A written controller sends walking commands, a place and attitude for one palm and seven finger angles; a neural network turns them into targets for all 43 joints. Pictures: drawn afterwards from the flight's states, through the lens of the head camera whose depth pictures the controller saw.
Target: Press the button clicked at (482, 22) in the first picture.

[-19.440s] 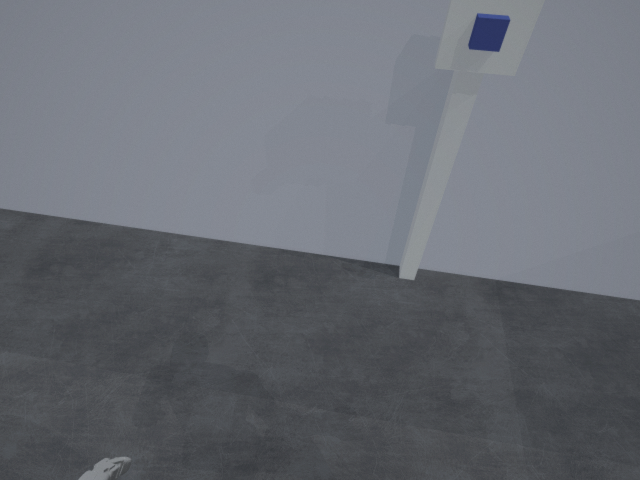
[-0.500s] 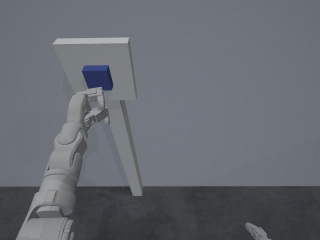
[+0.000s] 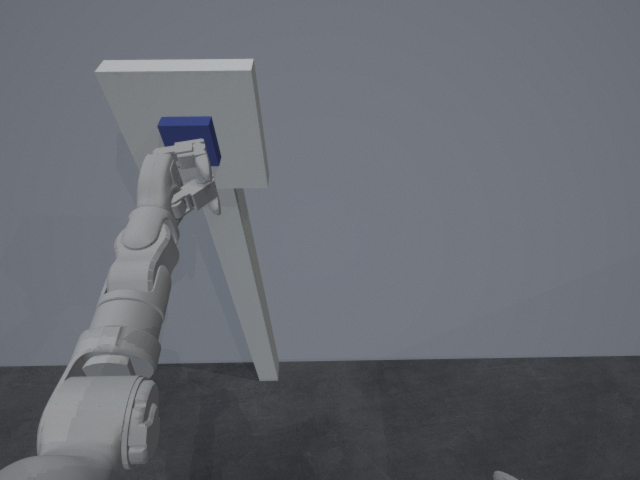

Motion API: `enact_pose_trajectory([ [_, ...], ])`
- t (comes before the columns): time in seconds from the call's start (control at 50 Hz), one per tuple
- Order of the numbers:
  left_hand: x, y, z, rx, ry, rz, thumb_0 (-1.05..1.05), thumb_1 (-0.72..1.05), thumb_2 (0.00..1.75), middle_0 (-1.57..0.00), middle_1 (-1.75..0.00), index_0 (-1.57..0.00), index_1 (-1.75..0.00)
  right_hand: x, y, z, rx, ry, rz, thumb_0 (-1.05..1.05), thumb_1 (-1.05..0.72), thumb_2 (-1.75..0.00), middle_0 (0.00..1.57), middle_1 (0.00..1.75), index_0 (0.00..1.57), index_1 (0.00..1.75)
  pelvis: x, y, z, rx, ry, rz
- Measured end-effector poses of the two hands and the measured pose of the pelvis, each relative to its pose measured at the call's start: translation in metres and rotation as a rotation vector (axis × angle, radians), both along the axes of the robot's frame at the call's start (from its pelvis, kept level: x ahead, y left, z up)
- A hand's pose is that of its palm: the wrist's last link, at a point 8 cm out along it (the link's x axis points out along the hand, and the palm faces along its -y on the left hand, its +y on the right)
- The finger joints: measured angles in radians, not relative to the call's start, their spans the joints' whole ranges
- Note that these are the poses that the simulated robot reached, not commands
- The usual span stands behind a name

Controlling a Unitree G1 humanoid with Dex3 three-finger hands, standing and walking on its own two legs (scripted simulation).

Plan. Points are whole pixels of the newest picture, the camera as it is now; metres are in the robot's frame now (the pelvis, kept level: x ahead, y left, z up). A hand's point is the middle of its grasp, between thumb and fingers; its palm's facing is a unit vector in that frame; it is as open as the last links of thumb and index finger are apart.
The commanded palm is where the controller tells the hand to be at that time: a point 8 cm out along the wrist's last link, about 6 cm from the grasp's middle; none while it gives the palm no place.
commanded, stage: press the button with the knuckle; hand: left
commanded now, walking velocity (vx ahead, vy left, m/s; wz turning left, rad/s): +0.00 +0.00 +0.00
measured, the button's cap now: (192, 139) +0.50 +0.17 +0.18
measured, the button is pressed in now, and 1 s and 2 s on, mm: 4 13 0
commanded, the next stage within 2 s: hold the button down briefly in 0.46 s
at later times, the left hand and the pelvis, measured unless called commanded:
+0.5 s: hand (208, 179) +0.45 +0.15 +0.15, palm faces +0.02 -1.00 -0.02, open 3.0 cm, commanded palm +0.46 +0.20 +0.15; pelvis -0.02 +0.00 -0.01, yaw +1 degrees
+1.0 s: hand (207, 178) +0.45 +0.15 +0.15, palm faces +0.01 -1.00 +0.00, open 3.0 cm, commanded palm +0.44 +0.20 +0.15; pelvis -0.04 +0.01 -0.01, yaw +0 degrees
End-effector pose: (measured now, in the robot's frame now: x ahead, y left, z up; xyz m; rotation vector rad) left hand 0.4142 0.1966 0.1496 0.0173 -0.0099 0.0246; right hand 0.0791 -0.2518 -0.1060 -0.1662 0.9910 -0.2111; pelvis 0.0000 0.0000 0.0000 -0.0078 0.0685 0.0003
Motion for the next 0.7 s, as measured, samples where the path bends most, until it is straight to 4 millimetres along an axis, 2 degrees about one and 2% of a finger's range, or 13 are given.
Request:
enact_pose_trajectory([
  [0.34, 0.011, 0.004, 0.000, -0.010, 0.001, 0.009, 0.02, 0.82, 0.94, -1.30, -1.50, -1.30, -1.50, -0.042, -0.007, -0.006, -0.018, 0.059, -0.027, 0.01, -0.90, -0.90, 0.20, 0.30, 0.20, 0.30, -0.014, -0.002, -0.003, -0.007, 0.020, 0.001],
  [0.7, 0.017, 0.009, 0.000, -0.010, 0.005, -0.017, 0.01, 0.75, 0.98, -1.30, -1.50, -1.38, -1.50, -0.085, -0.010, -0.008, -0.052, 0.112, -0.041, 0.01, -0.90, -0.90, 0.20, 0.30, 0.20, 0.30, -0.032, 0.002, -0.009, -0.023, 0.055, 0.011],
])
